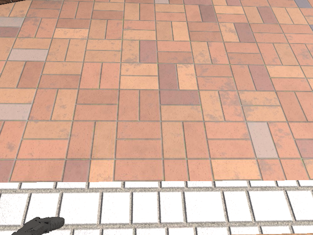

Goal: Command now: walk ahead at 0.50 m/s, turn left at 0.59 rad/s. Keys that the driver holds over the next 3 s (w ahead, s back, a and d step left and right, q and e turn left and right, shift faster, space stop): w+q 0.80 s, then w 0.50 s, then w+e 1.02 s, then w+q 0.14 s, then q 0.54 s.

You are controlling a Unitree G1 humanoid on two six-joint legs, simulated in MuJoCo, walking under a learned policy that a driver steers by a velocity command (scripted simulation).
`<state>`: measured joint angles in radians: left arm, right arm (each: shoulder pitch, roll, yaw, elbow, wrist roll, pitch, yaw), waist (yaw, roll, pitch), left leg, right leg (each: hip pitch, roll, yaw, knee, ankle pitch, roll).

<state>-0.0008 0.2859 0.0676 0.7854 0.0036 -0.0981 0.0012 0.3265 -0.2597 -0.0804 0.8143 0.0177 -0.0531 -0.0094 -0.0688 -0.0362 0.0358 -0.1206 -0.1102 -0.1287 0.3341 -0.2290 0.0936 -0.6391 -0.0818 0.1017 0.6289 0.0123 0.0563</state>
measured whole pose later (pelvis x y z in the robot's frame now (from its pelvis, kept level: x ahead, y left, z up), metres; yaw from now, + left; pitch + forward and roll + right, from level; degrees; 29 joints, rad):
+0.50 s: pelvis +0.28 -0.03 +0.00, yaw +18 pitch +1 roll -2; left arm 0.30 0.28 0.08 0.88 0.00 -0.09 0.00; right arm 0.15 -0.30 -0.08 0.67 0.03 -0.02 0.02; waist 0.08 0.04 0.04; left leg -0.70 0.11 -0.05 0.84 -0.07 0.01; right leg -0.02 0.02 -0.17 0.24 -0.24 -0.01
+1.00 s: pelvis +0.52 +0.13 +0.00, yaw +33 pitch +1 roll +0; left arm 0.07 0.30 0.05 0.75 0.01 -0.09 -0.02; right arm 0.33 -0.27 -0.06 0.71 0.01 -0.06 0.00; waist -0.05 -0.05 0.03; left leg -0.11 -0.11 -0.08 0.31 -0.22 0.09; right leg -0.68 -0.11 0.06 0.71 0.04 0.06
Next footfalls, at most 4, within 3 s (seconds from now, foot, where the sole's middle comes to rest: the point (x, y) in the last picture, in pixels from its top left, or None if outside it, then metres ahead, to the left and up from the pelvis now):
0.14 right None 0.28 -0.14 -0.78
0.66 left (99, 234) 0.48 0.19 -0.78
1.18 right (107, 156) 0.85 0.17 -0.78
1.68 left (38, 142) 0.94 0.52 -0.78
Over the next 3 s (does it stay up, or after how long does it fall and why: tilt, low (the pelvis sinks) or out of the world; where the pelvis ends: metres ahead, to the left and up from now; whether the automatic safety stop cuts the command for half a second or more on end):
stays up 1.45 0.46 -0.01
